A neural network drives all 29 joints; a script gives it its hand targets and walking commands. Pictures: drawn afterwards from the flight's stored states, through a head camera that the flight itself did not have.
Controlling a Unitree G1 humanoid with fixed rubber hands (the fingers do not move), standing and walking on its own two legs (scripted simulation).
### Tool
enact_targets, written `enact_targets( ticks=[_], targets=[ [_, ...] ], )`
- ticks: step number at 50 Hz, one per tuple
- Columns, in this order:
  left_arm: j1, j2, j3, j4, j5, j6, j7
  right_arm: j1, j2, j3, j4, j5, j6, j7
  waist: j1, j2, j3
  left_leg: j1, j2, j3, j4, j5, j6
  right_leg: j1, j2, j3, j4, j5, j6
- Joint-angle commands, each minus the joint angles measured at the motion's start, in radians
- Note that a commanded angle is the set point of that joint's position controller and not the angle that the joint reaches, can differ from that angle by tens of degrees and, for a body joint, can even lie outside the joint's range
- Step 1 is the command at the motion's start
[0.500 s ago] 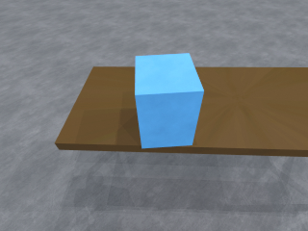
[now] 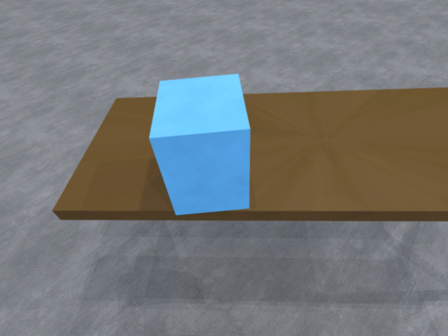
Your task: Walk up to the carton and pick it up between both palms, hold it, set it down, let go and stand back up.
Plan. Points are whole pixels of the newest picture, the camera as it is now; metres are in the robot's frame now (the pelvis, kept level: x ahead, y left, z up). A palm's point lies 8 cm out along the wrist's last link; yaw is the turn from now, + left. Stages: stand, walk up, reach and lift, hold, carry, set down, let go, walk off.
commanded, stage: walk up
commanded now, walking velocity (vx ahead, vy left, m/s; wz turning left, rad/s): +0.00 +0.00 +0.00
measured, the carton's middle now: (206, 146) +0.54 +0.05 +0.04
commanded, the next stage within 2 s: stand in 1.40 s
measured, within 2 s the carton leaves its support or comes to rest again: neither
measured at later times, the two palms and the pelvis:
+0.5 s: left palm out of the picture -0.08 +0.28 -0.14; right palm out of the picture +0.08 -0.19 -0.14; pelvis +0.03 +0.05 +0.00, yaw +1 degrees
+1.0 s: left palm (110, 319) +0.22 +0.27 -0.14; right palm out of the picture +0.08 -0.12 -0.16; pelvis +0.15 +0.06 -0.01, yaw +0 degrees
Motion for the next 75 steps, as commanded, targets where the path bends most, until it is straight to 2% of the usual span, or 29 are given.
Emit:
enact_targets(
  ticks=[1,3,4,6,12,13,14,15,18,21,22,25,26,27,28,29,30,32,35,36,38,41,43,45,46,49,52,56,75],
  targets=[
    [0.026,0.12,0.011,-0.011,-0.01,-0.018,-0.004,0.1,-0.006,0.013,-0.001,0.009,-0.021,-0.013,-0.02,-0.17,0.047,0.085,0.001,0.003,-0.27,0.169,0.013,0.005,-0.193,0.18,-0.123,0.222,-0.104],
    [0.063,0.116,0.014,-0.002,-0.018,-0.018,-0.012,0.113,-0.068,0.009,-0.006,-0.005,-0.041,-0.019,0.006,-0.111,0.012,0.248,0.098,-0.103,-0.346,0.371,0.025,-0.06,-0.145,0.152,-0.082,0.161,-0.044],
    [0.094,0.058,0.006,0.003,-0.028,-0.019,-0.016,0.063,-0.087,0.009,0.005,0.012,-0.042,-0.015,0.058,0.026,0.051,0.163,0.093,-0.092,-0.307,0.41,0.039,-0.026,-0.078,0.097,-0.135,0.1,-0.027],
    [0.073,0.094,0.012,0.027,-0.023,-0.016,-0.011,0.056,-0.026,0.022,0.009,0.008,-0.047,-0.006,0.022,0.024,0.074,0.121,0.074,-0.077,-0.34,0.322,0.027,0.037,-0.075,0.088,-0.119,0.106,-0.016],
    [0.086,0.092,0.012,0.058,-0.014,-0.019,-0.014,0.05,-0.018,0.019,0.02,0.01,-0.047,-0.014,0.018,-0.028,0.078,0.15,0.067,-0.064,-0.358,0.289,0.028,0.035,-0.08,0.085,-0.129,0.117,-0.009],
    [0.182,0.237,0.065,0.044,0.01,-0.007,0.003,0.051,-0.146,-0.03,0.019,0.017,-0.023,0.002,0.083,0.07,-0.008,-0.002,-0.024,0.063,-0.157,-0.184,0.007,0.173,-0.22,0.227,-0.132,-0.418,-0.071],
    [0.297,0.335,0.1,0.08,0.01,0.012,0.013,-0.083,-0.101,-0.028,-0.056,-0.019,-0.009,0.022,0.152,-0.111,0.097,-0.292,-0.042,0.095,0.071,-0.202,-0.007,0.207,-0.38,0.479,-0.274,-0.705,-0.14],
    [0.323,0.302,0.101,0.105,0.017,0.017,0.018,-0.191,-0.062,-0.022,-0.13,-0.055,-0.006,0.035,0.159,-0.181,0.198,-0.392,0.036,0.011,0.262,-0.085,-0.013,0.1,-0.474,0.596,-0.35,-0.664,-0.174],
    [0.191,0.193,0.085,0.078,0.015,-0.012,0.011,-0.049,-0.03,-0.027,-0.109,-0.034,-0.027,0.049,0.03,-0.193,0.125,-0.278,0.066,-0.028,0.303,0.051,-0.041,-0.015,-0.362,0.362,-0.337,-0.405,-0.091],
    [0.168,0.189,0.087,0.068,0.014,-0.027,0.011,-0.06,-0.016,-0.025,-0.125,-0.017,-0.028,0.058,0.04,-0.233,0.135,-0.161,0.03,0.049,0.102,0.036,-0.063,-0.077,-0.284,0.187,-0.304,-0.284,-0.06],
    [0.16,0.112,0.063,0.085,-0.002,-0.025,0.008,-0.054,0.022,-0.011,-0.141,-0.003,-0.045,0.058,0.015,-0.37,0.086,-0.017,0.008,0.078,-0.006,0.014,-0.062,-0.118,-0.169,0.086,-0.278,-0.267,-0.043],
    [0.157,0.154,0.074,0.073,0.011,-0.015,-0.007,0.132,-0.035,-0.03,-0.061,-0.004,-0.055,0.029,-0.044,-0.156,0.076,0.294,-0.068,0.19,-0.161,0.07,-0.075,-0.298,-0.124,0.026,-0.052,-0.455,-0.05],
    [0.145,0.116,0.062,0.058,0.021,-0.019,-0.015,0.198,-0.05,-0.031,-0.049,-0.013,-0.065,0.017,-0.074,-0.022,0.079,0.357,0.035,0.077,-0.234,-0.005,-0.079,-0.373,-0.091,-0.013,0.118,-0.455,-0.026],
    [0.097,0.02,0.034,-0.003,0.019,-0.024,-0.022,0.316,-0.165,-0.044,-0.052,-0.021,-0.072,0.002,-0.125,0.288,0.037,0.36,0.351,-0.324,-0.475,-0.357,-0.038,-0.489,-0.032,-0.082,0.453,-0.49,0.027],
    [0.021,0.072,0.047,-0.045,0.022,-0.017,-0.034,0.349,-0.23,-0.056,-0.024,-0.023,-0.059,0.0,-0.131,0.275,0.113,0.168,0.433,-0.568,-0.603,-0.515,0.084,-0.5,-0.051,0.014,0.605,-0.383,0.007],
    [0.009,0.149,0.074,-0.044,0.025,-0.005,-0.046,0.27,-0.25,-0.06,-0.048,-0.022,-0.056,-0.005,-0.074,0.022,0.202,0.087,0.523,-0.695,-0.617,-0.504,0.104,-0.544,-0.087,0.073,0.709,-0.241,0.02],
    [0.038,0.099,0.064,-0.028,0.023,-0.003,-0.055,0.165,-0.227,-0.053,-0.082,-0.009,-0.062,0.0,-0.021,-0.015,0.232,0.035,0.458,-0.529,-0.574,-0.313,0.076,-0.512,-0.118,0.088,0.703,-0.115,0.027],
    [0.16,0.056,0.058,0.024,0.018,-0.008,-0.069,0.102,-0.144,-0.033,-0.107,-0.007,-0.081,0.006,0.026,0.089,0.157,0.055,0.324,-0.266,-0.532,-0.049,0.031,-0.408,-0.127,0.062,0.658,-0.019,0.041],
    [0.15,0.092,0.067,0.02,0.006,0.002,-0.075,0.164,-0.074,-0.013,-0.077,-0.015,-0.107,0.006,0.021,0.125,0.131,0.126,0.268,-0.124,-0.495,0.203,0.037,-0.404,-0.099,0.011,0.625,0.043,0.046],
    [0.134,0.036,0.048,0.003,-0.022,0.003,-0.067,0.042,0.052,0.043,-0.074,0.019,-0.109,-0.017,0.113,0.204,0.151,-0.018,0.114,0.09,-0.385,0.756,0.05,-0.198,-0.074,0.016,0.441,0.028,0.026],
    [0.075,0.064,0.049,-0.008,-0.026,0.0,-0.041,0.133,-0.048,0.021,-0.04,-0.01,-0.114,-0.019,0.057,0.21,0.093,0.118,0.112,0.115,-0.31,1.036,0.106,-0.196,0.039,-0.081,0.312,-0.001,0.023],
    [0.062,0.049,0.035,-0.004,-0.02,0.007,-0.017,0.174,-0.056,0.021,-0.028,-0.003,-0.097,-0.013,0.029,0.162,0.025,0.178,0.179,0.04,-0.25,0.946,0.143,-0.123,0.032,-0.051,0.181,0.0,-0.004],
    [0.082,0.056,0.03,0.002,-0.015,-0.007,-0.015,0.135,-0.049,0.02,-0.032,0.008,-0.085,-0.013,0.066,0.111,0.018,0.113,0.184,0.003,-0.223,0.709,0.108,0.037,0.008,-0.025,-0.022,0.189,-0.021],
    [0.156,0.192,0.052,0.006,0.004,-0.038,-0.012,0.208,-0.004,0.025,-0.039,-0.002,-0.079,-0.012,0.043,-0.088,-0.078,-0.022,0.111,0.022,-0.134,0.125,0.036,0.312,-0.232,0.176,-0.021,0.667,-0.024],
    [0.109,0.187,0.041,0.009,-0.015,-0.032,-0.011,0.307,0.086,0.04,0.003,0.03,-0.058,-0.017,0.016,-0.261,-0.119,0.032,0.055,0.047,-0.139,-0.072,0.015,0.252,-0.294,0.209,-0.024,0.731,-0.133],
    [-0.017,0.107,0.027,0.0,-0.013,-0.004,-0.007,0.232,0.018,0.023,0.013,0.004,-0.038,-0.021,0.001,-0.204,0.031,0.071,0.04,0.028,-0.265,0.069,0.003,0.087,-0.173,0.178,-0.1,0.298,-0.083],
    [0.013,0.106,0.036,0.018,-0.028,-0.011,0.0,0.204,0.011,0.018,0.026,0.001,-0.045,-0.015,0.017,-0.091,0.033,0.099,0.068,0.017,-0.317,0.2,-0.011,0.136,-0.106,0.098,-0.052,0.4,-0.051],
    [0.016,0.09,0.04,0.035,-0.022,-0.022,-0.003,0.178,0.007,0.014,0.035,0.002,-0.048,-0.024,0.019,-0.047,0.027,0.132,0.076,0.021,-0.34,0.231,-0.009,0.153,-0.106,0.089,-0.034,0.458,-0.057],
    [0.082,0.073,0.023,0.107,-0.016,-0.019,-0.006,0.116,-0.003,0.024,0.044,0.004,-0.044,-0.023,0.021,-0.021,0.096,0.17,0.101,0.018,-0.382,0.24,0.008,0.075,-0.085,0.066,-0.066,0.277,-0.025]
  ],
)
